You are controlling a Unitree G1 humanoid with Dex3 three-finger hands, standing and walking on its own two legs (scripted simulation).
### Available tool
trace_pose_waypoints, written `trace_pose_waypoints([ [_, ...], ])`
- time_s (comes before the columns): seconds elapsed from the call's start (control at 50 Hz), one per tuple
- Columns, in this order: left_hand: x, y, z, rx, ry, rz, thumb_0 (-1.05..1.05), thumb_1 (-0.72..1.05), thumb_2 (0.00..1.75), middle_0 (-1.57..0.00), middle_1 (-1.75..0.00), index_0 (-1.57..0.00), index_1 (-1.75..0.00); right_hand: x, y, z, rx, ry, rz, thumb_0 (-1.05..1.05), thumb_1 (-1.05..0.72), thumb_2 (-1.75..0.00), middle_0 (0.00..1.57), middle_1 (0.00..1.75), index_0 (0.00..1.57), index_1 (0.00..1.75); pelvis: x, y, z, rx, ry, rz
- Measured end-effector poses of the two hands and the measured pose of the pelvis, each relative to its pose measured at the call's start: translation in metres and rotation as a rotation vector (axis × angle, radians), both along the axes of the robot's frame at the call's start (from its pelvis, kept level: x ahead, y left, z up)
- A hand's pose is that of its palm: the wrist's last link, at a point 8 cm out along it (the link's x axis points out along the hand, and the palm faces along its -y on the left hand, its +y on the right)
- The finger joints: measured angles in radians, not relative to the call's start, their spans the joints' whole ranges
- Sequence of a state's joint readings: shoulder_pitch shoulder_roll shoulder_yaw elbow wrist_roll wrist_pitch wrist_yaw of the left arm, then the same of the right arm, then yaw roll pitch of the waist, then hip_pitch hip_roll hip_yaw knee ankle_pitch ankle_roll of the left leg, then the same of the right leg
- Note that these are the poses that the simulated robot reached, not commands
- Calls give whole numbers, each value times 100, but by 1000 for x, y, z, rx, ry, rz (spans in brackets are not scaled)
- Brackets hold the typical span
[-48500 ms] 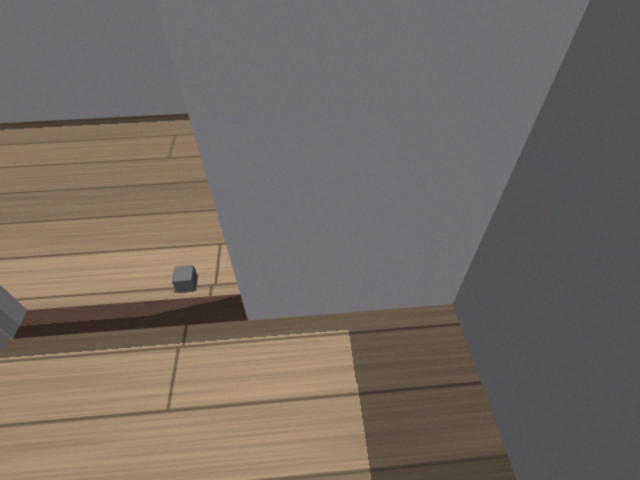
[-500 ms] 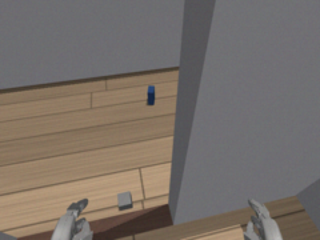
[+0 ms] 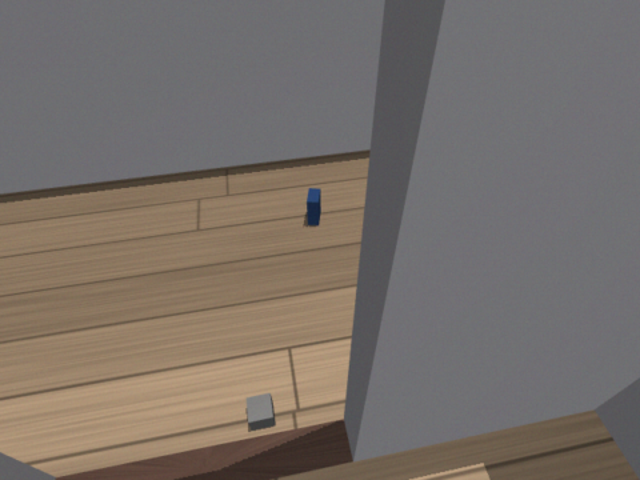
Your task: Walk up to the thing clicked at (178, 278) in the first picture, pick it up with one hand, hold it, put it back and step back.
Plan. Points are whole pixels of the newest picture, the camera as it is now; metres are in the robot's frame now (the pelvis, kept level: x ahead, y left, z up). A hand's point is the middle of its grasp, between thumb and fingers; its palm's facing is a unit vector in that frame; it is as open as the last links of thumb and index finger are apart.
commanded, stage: stand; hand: left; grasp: from above
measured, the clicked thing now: (261, 411) +0.46 +0.22 -0.74
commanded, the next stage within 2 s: step back in 1.98 s
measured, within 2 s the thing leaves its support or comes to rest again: neither
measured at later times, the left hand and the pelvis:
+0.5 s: hand out of the picture +0.05 +0.24 -0.15, palm faces +0.02 -0.94 -0.35, open 7.4 cm; pelvis +0.00 -0.01 +0.01, yaw +0 degrees
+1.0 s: hand out of the picture +0.08 +0.23 -0.15, palm faces -0.01 -0.94 -0.33, open 7.4 cm; pelvis +0.00 -0.01 +0.01, yaw -1 degrees
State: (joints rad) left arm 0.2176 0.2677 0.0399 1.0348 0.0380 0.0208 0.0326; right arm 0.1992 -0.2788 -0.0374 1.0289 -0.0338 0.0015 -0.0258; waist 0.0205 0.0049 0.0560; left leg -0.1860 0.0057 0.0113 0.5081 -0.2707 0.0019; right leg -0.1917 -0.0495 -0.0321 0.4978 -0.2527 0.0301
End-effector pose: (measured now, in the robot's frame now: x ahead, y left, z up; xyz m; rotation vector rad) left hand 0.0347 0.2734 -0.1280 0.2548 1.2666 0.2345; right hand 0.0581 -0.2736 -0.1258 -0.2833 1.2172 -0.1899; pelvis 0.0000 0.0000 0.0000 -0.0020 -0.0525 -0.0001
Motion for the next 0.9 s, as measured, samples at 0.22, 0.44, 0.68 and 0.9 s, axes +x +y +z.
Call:
trace_pose_waypoints([
  [0.22,-2,6,10,20,16,3,0,90,90,-21,-30,-20,-30,-5,1,0,20,15,-13,1,-91,-89,20,30,20,30,-4,0,7,4,-17,-1],
  [0.44,5,7,15,34,14,-9,0,90,90,-21,-30,-20,-30,-7,-13,4,8,21,-24,1,-91,-89,20,30,20,30,-5,-5,9,5,-15,-6],
  [0.68,18,1,15,20,10,-28,0,90,90,-21,-30,-20,-30,-10,-22,6,-4,43,-31,0,-91,-89,20,30,20,30,-2,-9,10,3,-8,-14],
  [0.9,32,-1,16,16,1,-44,0,90,90,-21,-30,-20,-30,-5,-23,7,-3,44,-35,0,-91,-89,20,30,20,30,2,-11,11,3,0,-20],
])
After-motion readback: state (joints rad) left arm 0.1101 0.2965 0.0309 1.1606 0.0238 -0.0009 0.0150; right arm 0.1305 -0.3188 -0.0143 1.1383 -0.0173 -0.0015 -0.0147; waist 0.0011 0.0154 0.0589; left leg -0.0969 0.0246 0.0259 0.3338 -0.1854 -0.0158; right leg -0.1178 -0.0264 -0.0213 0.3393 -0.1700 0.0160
